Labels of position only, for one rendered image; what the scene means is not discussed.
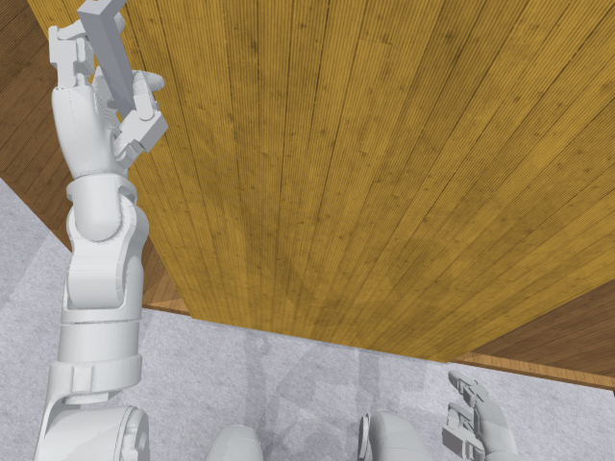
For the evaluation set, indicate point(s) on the handle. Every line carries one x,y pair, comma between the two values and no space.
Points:
98,21

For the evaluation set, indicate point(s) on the left robot hand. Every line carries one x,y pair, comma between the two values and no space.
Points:
85,114

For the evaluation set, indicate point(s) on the right robot hand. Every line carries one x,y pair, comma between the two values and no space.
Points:
475,436

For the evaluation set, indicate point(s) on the robot thigh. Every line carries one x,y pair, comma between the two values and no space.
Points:
235,443
385,436

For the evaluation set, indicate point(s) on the right robot thigh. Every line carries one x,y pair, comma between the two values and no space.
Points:
385,436

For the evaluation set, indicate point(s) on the left robot upper arm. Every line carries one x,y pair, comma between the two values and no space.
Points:
117,433

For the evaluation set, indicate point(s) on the left robot forearm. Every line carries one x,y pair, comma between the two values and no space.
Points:
102,295

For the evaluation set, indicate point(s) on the left robot thigh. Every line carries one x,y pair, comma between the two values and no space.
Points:
235,443

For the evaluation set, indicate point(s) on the wardrobe door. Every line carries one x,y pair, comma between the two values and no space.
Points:
417,177
578,335

